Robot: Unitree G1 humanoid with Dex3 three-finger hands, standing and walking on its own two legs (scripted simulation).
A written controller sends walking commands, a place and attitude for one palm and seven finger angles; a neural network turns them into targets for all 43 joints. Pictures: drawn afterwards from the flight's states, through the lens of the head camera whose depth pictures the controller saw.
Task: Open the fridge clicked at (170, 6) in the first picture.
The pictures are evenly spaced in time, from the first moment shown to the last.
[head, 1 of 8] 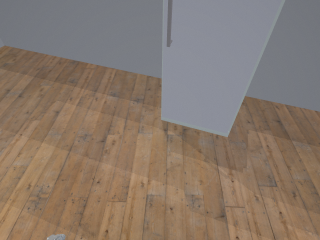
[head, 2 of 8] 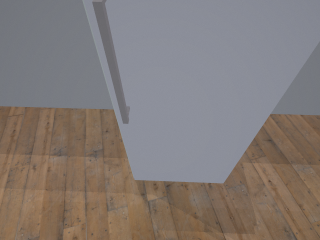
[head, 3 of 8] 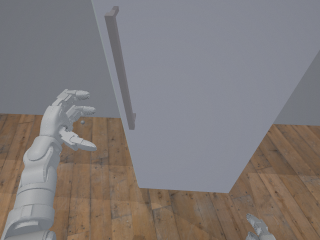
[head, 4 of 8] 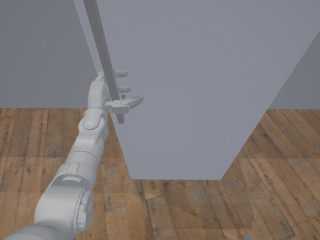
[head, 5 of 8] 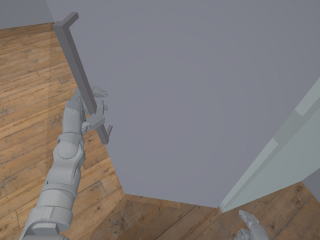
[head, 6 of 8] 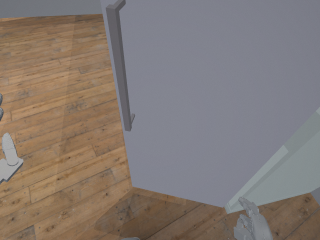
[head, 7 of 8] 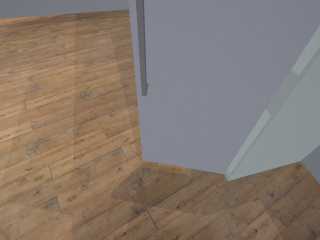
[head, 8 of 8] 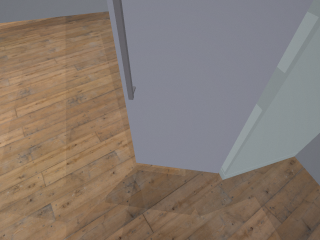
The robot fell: no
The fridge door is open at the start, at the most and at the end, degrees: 0 69 64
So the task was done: yes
